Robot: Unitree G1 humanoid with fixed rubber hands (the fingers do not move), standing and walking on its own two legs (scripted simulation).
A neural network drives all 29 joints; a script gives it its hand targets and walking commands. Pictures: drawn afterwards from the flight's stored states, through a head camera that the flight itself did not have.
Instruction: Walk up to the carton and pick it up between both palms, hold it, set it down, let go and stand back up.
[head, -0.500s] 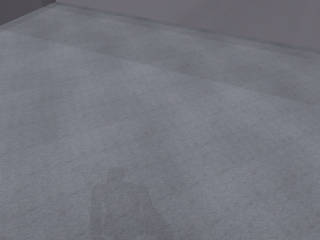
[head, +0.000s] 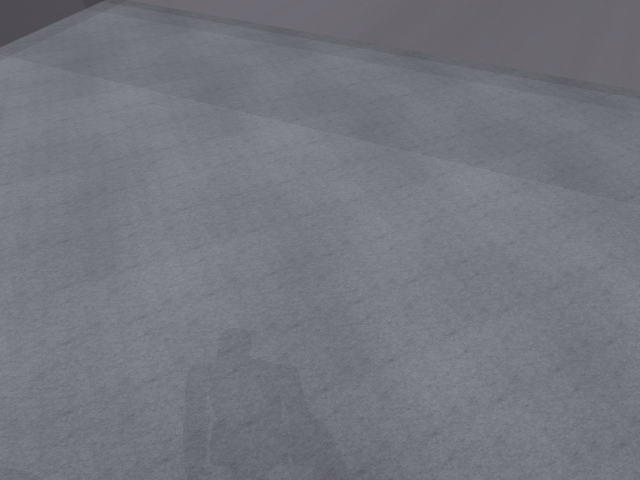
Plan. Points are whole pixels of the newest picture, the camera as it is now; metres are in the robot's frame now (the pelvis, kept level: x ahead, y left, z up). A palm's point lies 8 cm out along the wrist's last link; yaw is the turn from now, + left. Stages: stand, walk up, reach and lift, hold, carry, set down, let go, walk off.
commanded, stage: walk up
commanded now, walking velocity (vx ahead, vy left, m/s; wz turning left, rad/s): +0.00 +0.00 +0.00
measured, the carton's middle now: out of the picture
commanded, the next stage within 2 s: none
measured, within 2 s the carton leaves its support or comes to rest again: neither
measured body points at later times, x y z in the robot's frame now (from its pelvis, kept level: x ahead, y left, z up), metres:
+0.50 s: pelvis -0.08 -0.06 -0.02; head -0.04 -0.09 +0.42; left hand +0.00 +0.23 -0.14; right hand +0.05 -0.35 -0.16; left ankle -0.01 +0.10 -0.72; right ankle -0.07 -0.16 -0.74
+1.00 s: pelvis -0.23 -0.05 -0.02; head -0.20 -0.03 +0.43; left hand -0.11 +0.24 -0.14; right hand -0.17 -0.34 -0.14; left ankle -0.26 +0.05 -0.75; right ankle -0.07 -0.16 -0.74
